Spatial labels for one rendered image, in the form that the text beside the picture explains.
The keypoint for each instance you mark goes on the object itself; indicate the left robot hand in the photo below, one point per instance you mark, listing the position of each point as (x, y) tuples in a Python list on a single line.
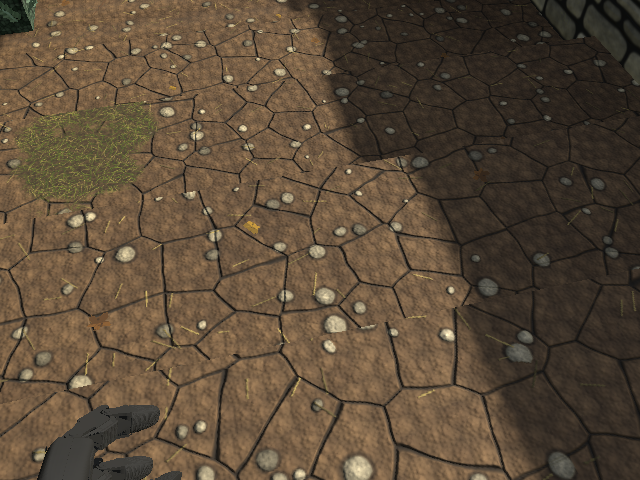
[(71, 457)]

